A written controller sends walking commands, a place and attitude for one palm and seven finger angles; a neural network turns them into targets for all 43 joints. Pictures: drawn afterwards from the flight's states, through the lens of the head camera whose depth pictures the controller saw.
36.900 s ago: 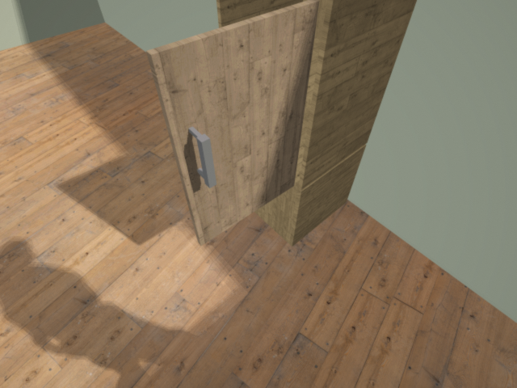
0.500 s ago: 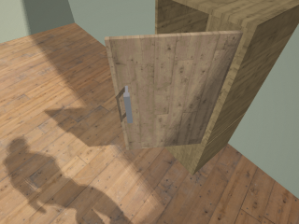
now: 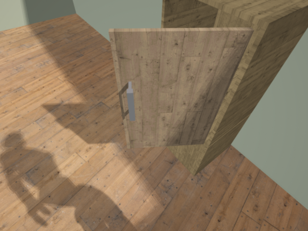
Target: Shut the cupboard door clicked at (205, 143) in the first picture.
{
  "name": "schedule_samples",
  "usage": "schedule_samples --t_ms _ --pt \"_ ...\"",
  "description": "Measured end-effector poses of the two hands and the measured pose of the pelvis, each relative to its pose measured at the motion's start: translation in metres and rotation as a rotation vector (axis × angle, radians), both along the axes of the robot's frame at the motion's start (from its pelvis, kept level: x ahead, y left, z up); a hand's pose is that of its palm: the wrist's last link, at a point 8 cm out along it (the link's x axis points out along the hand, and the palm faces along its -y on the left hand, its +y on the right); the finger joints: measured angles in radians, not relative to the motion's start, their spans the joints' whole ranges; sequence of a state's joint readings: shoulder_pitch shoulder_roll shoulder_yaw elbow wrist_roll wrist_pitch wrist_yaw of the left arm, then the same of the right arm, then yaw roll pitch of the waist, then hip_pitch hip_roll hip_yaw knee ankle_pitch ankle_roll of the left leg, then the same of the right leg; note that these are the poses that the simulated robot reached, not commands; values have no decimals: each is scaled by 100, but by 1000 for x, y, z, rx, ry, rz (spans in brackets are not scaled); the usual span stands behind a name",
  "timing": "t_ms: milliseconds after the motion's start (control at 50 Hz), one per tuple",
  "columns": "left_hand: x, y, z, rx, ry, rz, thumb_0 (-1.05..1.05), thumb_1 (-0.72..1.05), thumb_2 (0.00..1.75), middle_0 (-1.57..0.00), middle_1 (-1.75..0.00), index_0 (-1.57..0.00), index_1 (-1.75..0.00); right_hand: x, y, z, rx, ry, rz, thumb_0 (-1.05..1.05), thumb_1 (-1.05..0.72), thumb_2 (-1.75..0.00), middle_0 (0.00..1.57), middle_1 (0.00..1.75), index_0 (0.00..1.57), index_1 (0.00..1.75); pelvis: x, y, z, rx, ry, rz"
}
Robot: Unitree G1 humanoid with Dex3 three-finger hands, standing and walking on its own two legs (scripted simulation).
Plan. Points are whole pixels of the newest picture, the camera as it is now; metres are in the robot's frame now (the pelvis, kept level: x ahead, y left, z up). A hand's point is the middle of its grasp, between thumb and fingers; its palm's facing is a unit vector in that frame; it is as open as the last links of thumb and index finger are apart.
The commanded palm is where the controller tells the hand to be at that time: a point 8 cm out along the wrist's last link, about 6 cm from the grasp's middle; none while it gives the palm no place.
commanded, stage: look again from close up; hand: left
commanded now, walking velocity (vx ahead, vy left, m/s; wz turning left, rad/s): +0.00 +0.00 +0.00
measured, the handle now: (131, 101) +0.51 +0.10 +0.01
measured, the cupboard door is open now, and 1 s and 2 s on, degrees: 57 57 57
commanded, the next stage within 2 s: shuffle to correct the standing spot in 0.44 s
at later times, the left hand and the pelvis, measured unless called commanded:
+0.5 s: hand out of the picture +0.05 +0.19 -0.18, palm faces -0.02 -0.98 -0.20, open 7.4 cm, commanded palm none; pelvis +0.03 +0.01 +0.00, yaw -1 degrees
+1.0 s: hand out of the picture +0.01 +0.14 -0.18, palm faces +0.07 -0.98 -0.21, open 7.4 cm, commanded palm none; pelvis +0.04 -0.04 -0.01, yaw +4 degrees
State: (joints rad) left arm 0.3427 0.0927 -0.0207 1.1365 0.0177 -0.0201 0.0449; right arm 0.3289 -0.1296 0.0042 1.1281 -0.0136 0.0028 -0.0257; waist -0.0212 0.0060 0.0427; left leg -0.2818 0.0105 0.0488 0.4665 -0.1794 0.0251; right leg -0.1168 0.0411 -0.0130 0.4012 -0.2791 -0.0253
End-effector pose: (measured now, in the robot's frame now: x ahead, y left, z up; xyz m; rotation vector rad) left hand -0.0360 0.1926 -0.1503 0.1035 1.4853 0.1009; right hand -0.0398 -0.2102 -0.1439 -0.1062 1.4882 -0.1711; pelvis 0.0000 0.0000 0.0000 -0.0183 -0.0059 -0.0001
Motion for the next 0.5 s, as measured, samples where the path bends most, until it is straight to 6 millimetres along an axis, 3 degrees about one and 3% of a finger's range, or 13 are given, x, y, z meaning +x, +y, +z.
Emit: schedule_samples --t_ms 80,220,360,500 --pt "9 11 1 26 -35 0 0 91 90 -20 -30 -20 -30 28 5 -9 13 -82 29 0 -91 -90 20 30 19 29 5 6 -5 -5 4 11" --pt "40 33 3 76 -116 -5 0 91 90 -20 -30 -20 -30 60 0 -11 -7 -154 50 2 -94 -90 20 30 20 29 17 12 -7 15 -1 2" --pt "66 43 2 81 -155 -31 0 91 90 -20 -30 -19 -30 84 -6 -2 -33 -195 65 1 -93 -90 20 30 19 29 23 11 -6 23 5 -10" --pt "78 47 0 72 -157 -47 0 91 90 -20 -30 -20 -30 99 -12 5 -58 -207 76 0 -91 -90 20 30 20 29 27 11 -4 22 8 -17"
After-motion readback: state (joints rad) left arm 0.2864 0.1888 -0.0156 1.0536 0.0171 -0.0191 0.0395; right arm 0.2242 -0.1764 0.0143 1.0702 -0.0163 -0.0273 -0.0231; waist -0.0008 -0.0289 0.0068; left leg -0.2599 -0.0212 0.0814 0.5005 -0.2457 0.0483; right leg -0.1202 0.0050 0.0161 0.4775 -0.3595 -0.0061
